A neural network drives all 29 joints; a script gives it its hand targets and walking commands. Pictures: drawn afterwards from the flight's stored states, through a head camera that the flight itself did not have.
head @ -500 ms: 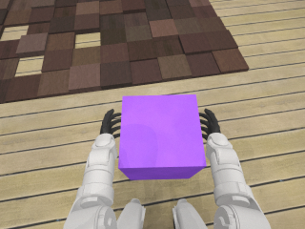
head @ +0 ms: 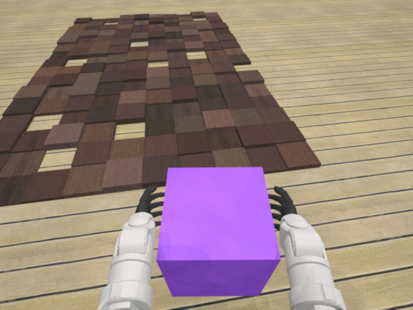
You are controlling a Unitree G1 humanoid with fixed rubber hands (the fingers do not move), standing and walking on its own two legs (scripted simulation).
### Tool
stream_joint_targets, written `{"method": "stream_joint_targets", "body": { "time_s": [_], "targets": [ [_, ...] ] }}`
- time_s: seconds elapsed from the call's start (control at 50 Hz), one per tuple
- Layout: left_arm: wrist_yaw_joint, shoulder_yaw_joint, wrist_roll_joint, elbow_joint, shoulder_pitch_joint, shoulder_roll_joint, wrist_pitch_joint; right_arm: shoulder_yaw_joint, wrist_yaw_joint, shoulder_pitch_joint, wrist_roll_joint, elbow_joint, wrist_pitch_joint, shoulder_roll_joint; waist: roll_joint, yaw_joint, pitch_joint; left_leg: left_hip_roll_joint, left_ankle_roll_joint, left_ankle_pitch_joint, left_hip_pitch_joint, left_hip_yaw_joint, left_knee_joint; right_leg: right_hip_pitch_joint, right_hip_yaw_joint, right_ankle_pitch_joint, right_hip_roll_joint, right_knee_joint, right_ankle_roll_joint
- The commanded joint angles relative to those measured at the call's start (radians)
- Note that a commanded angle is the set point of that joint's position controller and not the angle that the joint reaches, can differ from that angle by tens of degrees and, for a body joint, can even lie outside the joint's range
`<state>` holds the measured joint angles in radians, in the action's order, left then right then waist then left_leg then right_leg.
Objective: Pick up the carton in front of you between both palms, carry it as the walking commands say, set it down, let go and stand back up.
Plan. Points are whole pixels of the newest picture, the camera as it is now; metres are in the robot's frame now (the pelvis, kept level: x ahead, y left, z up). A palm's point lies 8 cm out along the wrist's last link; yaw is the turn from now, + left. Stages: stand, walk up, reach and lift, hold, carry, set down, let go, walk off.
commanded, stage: reach and lift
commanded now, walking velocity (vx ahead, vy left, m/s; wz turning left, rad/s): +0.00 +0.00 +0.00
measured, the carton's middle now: (215, 234) +0.30 +0.00 -0.06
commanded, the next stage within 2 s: hold in 0.94 s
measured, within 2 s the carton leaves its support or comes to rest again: neither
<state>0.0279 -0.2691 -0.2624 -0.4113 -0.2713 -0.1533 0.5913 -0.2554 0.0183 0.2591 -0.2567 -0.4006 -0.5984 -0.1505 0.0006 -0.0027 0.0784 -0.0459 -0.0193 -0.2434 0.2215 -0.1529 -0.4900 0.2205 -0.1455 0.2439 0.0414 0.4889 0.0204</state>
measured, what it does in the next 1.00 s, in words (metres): stands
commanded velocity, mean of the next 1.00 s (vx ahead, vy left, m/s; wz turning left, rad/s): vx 0.00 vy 0.00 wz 0.00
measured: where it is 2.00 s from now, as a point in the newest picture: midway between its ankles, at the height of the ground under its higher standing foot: outside the picture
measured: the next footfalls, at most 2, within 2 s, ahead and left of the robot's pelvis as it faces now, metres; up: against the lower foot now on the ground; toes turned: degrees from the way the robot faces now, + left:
none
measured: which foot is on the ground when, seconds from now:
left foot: down 0.00-1.00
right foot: down 0.00-1.00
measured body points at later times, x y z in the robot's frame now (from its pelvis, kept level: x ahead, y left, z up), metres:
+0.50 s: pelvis +0.00 +0.00 +0.00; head -0.03 +0.00 +0.45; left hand +0.30 +0.15 +0.02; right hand +0.30 -0.15 +0.02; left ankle +0.01 +0.13 -0.74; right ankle +0.01 -0.13 -0.74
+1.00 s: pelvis +0.01 +0.00 +0.01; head -0.03 +0.00 +0.46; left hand +0.30 +0.15 +0.03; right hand +0.30 -0.15 +0.03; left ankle +0.02 +0.13 -0.74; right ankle +0.01 -0.13 -0.74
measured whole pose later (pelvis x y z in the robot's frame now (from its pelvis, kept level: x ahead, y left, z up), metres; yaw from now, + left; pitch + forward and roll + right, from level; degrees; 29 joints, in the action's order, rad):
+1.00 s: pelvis +0.01 +0.00 +0.01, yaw +0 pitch -5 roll +0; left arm 0.02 -0.22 -0.26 -0.27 -0.24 -0.15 0.70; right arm -0.20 0.01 0.24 -0.26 -0.26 -0.71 -0.15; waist 0.00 0.00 0.01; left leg -0.03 -0.02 -0.21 0.09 -0.14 -0.39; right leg 0.09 -0.14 0.21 0.03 0.38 0.02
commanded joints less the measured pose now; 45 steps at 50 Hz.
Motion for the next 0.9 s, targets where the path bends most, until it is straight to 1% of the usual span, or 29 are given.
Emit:
{"method": "stream_joint_targets", "body": {
  "time_s": [0.0,0.04,0.1,0.18,0.36,0.64,0.76,0.88],
  "targets": [
    [-0.284,0.522,0.203,-0.042,-0.539,-0.982,-0.003,0.516,-0.270,0.562,0.202,-0.020,0.012,-0.972,0.002,0.001,0.108,-0.047,0.011,0.038,-0.035,0.085,0.096,-0.040,0.083,-0.036,0.050,-0.090,-0.014],
    [-0.291,0.527,0.210,-0.035,-0.590,-1.001,-0.009,0.523,-0.277,0.615,0.207,-0.013,0.018,-0.991,0.004,0.000,0.131,-0.044,0.012,0.021,-0.040,0.089,0.089,-0.041,0.088,-0.015,0.049,-0.084,-0.017],
    [-0.297,0.544,0.226,-0.013,-0.649,-1.022,-0.016,0.543,-0.283,0.674,0.221,0.007,0.025,-1.013,0.004,0.001,0.192,-0.043,0.013,0.038,-0.059,0.090,0.075,-0.059,0.089,-0.031,0.049,-0.072,-0.016],
    [-0.297,0.555,0.234,-0.006,-0.669,-1.029,-0.016,0.556,-0.285,0.696,0.232,0.017,0.026,-1.021,0.003,0.002,0.237,-0.046,0.011,0.052,-0.078,0.091,0.073,-0.077,0.090,-0.047,0.051,-0.068,-0.013],
    [-0.295,0.547,0.225,0.002,-0.616,-1.003,0.005,0.546,-0.280,0.642,0.224,0.023,0.004,-0.999,0.001,0.000,0.226,-0.050,0.006,0.119,-0.110,0.092,0.099,-0.111,0.089,-0.119,0.053,-0.096,-0.005],
    [-0.284,0.601,0.251,0.120,-0.514,-0.974,0.034,0.599,-0.268,0.536,0.251,0.133,-0.025,-0.981,0.000,0.002,0.233,-0.059,0.000,0.260,-0.170,0.086,0.123,-0.185,0.080,-0.273,0.060,-0.121,0.002],
    [-0.280,0.610,0.257,0.150,-0.488,-0.967,0.049,0.605,-0.264,0.509,0.255,0.161,-0.040,-0.970,0.001,0.000,0.218,-0.061,-0.003,0.281,-0.183,0.084,0.132,-0.196,0.078,-0.291,0.062,-0.130,0.002],
    [-0.278,0.614,0.262,0.167,-0.490,-0.966,0.063,0.607,-0.265,0.511,0.258,0.179,-0.052,-0.962,0.002,0.000,0.204,-0.059,-0.004,0.271,-0.188,0.082,0.138,-0.196,0.078,-0.276,0.063,-0.137,0.000]
  ]
}}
